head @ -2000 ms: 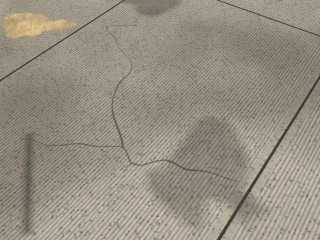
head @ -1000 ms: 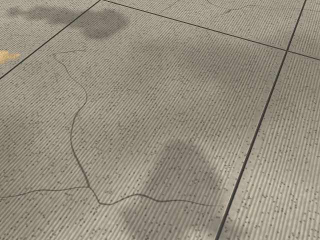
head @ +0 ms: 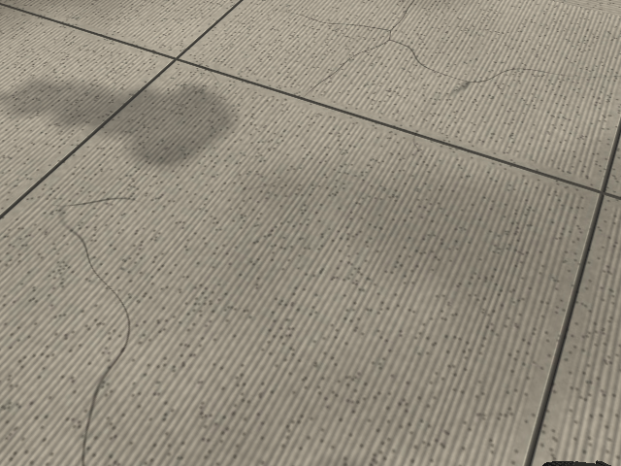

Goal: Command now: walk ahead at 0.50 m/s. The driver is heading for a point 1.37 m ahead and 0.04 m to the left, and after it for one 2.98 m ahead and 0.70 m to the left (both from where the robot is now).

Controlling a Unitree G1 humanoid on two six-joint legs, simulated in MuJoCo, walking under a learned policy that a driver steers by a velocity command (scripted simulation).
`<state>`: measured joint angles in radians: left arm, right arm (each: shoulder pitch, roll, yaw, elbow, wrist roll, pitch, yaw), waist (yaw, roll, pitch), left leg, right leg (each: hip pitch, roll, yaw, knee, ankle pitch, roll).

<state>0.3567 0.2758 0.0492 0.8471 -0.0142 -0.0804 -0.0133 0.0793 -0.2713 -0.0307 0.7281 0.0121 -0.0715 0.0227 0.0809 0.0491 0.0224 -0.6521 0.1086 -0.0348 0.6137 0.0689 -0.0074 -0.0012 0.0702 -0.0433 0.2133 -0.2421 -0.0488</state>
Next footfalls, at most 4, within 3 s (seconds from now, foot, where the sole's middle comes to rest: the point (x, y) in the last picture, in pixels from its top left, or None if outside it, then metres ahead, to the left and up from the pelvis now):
0.12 left None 0.26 0.14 -0.78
0.66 right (396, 432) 0.56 -0.09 -0.78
1.20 left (299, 305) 0.86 0.14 -0.78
1.76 right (395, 220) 1.16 -0.10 -0.78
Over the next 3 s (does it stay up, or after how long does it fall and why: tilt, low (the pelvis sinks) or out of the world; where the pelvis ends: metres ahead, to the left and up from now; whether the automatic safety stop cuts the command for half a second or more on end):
stays up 1.38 0.00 0.00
